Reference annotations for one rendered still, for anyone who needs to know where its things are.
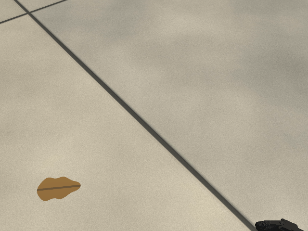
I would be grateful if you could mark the right robot hand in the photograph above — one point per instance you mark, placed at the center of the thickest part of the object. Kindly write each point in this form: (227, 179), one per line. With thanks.
(276, 225)

